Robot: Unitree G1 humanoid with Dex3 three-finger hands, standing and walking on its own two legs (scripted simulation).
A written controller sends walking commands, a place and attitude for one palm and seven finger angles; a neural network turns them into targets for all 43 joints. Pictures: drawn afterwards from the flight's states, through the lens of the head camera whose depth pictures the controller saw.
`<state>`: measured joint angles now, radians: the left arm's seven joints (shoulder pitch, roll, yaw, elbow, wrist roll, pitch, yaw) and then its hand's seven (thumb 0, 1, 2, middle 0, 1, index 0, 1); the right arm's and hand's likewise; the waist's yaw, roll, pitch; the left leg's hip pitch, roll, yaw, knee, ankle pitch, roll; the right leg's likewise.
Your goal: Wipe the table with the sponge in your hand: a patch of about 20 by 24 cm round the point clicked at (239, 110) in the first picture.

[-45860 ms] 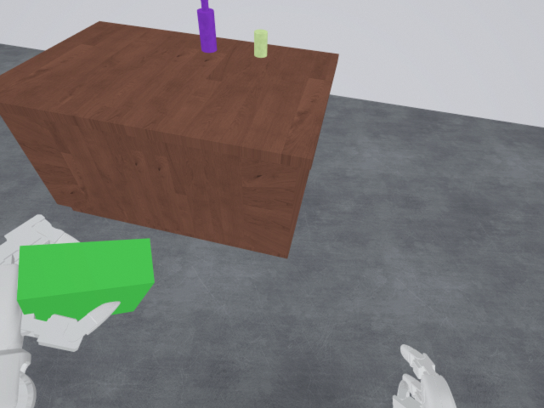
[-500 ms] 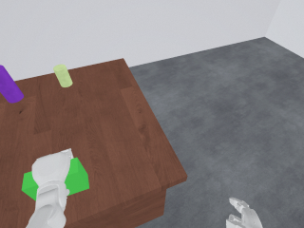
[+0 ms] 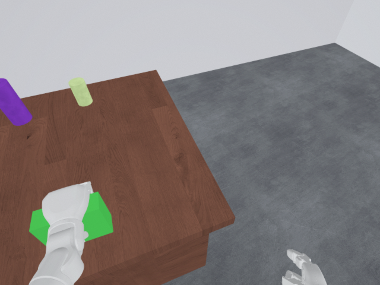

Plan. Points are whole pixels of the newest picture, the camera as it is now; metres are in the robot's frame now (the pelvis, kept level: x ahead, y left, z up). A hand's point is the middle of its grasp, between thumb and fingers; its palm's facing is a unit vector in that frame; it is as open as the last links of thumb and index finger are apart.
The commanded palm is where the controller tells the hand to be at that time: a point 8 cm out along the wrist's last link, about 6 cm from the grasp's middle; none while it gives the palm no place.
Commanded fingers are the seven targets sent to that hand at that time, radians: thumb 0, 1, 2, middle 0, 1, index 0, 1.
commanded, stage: lift the sponge slowly off the table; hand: left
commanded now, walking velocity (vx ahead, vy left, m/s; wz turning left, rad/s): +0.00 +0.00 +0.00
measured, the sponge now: (78, 226) +0.25 +0.30 -0.06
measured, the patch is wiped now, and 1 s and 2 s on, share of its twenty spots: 1.00 1.00 1.00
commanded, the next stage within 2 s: bring the sponge back beside the body in 1.80 s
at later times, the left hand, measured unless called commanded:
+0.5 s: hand (77, 219) +0.25 +0.28 -0.01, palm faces -0.09 -0.11 -0.99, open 9.0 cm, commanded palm +0.23 +0.28 +0.06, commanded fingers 0.00 0.10 1.30 -1.20 -1.60 -1.20 -1.60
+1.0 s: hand (68, 215) +0.24 +0.28 +0.03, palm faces -0.06 -0.11 -0.99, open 9.0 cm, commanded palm +0.22 +0.28 +0.10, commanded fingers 0.00 0.10 1.30 -1.20 -1.60 -1.20 -1.60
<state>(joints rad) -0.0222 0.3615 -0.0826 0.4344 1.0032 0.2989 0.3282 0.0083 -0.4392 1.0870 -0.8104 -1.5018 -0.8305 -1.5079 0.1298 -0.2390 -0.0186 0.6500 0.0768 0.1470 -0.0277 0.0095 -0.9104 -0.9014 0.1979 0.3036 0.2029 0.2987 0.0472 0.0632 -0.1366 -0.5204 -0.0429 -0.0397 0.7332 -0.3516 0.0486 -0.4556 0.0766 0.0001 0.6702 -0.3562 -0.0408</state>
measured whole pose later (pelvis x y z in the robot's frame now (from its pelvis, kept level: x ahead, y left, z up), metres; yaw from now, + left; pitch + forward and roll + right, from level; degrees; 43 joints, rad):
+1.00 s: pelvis +0.00 +0.00 +0.02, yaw +0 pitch +1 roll -1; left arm 0.07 0.38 -0.10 0.21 0.96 0.29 0.19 0.00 -0.46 1.08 -0.85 -1.46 -0.86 -1.46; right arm 0.06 -0.24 -0.01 0.66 0.06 0.13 -0.04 0.01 -0.91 -0.90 0.20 0.30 0.20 0.30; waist 0.09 0.08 -0.06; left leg -0.29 -0.05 -0.04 0.56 -0.29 0.05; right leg -0.23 0.06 0.01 0.51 -0.29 -0.04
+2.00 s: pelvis +0.00 -0.01 +0.03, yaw +0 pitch -2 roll -1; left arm 0.14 0.45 -0.05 0.00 0.91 0.31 0.06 0.00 -0.46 1.08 -0.85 -1.45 -0.86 -1.46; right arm 0.04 -0.26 0.01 0.66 0.06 0.12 -0.04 0.01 -0.91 -0.90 0.20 0.30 0.20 0.30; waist 0.10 0.09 -0.02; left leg -0.17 -0.04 -0.04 0.46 -0.24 0.04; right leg -0.11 0.07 0.02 0.40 -0.25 -0.05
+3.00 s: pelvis -0.01 -0.01 +0.03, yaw +0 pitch -5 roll -1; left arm 0.27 0.50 -0.02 -0.31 0.87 0.39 -0.01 0.00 -0.46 1.08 -0.85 -1.45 -0.86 -1.46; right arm -0.01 -0.25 0.04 0.64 0.06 0.12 -0.03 0.01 -0.91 -0.90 0.20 0.30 0.20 0.30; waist 0.13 0.11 0.00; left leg -0.13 -0.04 -0.04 0.44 -0.22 0.04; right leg -0.07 0.07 0.02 0.39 -0.22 -0.05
